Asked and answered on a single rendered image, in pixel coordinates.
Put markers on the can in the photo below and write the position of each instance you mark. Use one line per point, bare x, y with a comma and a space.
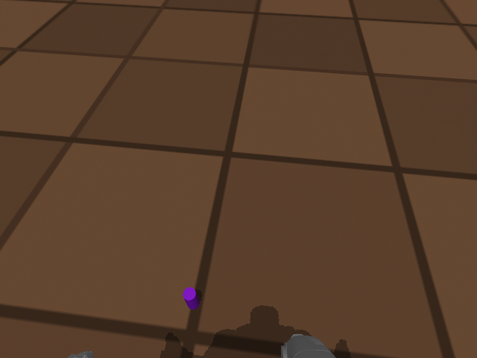
191, 298

